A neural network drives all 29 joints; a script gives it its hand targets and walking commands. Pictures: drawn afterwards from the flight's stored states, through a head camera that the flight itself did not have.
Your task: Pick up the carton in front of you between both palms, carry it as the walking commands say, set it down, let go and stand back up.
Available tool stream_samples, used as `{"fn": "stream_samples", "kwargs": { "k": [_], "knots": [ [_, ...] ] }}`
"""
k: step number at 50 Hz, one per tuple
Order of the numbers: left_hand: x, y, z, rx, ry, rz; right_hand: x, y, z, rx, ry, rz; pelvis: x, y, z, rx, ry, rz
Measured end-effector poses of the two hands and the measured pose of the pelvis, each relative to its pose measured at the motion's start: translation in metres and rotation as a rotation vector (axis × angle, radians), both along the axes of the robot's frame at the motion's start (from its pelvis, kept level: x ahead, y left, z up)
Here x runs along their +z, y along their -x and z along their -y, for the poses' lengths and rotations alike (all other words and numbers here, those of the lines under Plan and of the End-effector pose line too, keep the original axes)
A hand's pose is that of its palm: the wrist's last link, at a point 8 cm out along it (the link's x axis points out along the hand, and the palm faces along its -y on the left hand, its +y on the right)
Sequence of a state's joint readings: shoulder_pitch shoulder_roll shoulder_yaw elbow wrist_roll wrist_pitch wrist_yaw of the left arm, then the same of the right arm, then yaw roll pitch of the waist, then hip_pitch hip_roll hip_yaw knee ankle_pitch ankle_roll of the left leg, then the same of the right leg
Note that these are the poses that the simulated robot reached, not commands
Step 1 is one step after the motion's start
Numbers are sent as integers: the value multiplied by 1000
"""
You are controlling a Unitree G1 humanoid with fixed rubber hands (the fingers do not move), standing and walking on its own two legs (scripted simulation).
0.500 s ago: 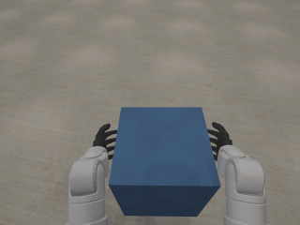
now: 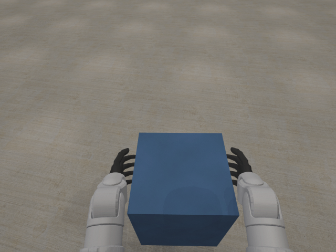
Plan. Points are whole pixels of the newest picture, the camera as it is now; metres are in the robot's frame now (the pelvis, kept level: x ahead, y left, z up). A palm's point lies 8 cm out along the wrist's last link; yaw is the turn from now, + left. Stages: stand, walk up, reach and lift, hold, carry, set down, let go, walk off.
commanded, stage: carry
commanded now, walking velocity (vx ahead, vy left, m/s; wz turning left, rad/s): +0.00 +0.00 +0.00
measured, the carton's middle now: (179, 191) +0.27 +0.00 -0.03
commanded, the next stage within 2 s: hold in 1.10 s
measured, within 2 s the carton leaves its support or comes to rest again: neither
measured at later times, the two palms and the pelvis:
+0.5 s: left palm (112, 186) +0.25 +0.16 +0.04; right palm (242, 186) +0.25 -0.14 +0.04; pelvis -0.03 +0.01 +0.00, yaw +0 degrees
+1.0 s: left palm (108, 190) +0.24 +0.17 +0.04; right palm (238, 189) +0.24 -0.13 +0.04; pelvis -0.04 +0.02 +0.00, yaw +0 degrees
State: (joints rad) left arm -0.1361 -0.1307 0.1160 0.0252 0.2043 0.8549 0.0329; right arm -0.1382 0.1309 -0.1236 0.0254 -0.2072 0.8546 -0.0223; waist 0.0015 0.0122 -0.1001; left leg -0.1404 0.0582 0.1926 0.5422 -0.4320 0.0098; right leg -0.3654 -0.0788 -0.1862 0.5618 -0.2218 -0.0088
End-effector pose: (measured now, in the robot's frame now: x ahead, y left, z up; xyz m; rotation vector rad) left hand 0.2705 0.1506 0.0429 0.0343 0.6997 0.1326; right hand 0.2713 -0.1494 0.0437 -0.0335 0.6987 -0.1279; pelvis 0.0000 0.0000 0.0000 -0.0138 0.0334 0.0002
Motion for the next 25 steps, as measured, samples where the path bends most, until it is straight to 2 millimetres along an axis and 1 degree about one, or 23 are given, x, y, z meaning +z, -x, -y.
{"fn": "stream_samples", "kwargs": {
  "k": [6,12,17,25],
  "knots": [
    [-7,1,-1,-9,-6,15,-7,1,-1,7,8,15,1,14,-2,0,-5,9],
    [-4,3,-3,-4,-4,51,-4,2,-3,3,5,51,2,25,-3,1,-8,9],
    [1,9,-5,-1,-2,61,0,9,-5,0,0,61,2,29,-5,2,-7,5],
    [-3,19,-9,-2,-6,37,-3,19,-9,5,3,37,1,34,-8,3,-7,8]
  ]
}}
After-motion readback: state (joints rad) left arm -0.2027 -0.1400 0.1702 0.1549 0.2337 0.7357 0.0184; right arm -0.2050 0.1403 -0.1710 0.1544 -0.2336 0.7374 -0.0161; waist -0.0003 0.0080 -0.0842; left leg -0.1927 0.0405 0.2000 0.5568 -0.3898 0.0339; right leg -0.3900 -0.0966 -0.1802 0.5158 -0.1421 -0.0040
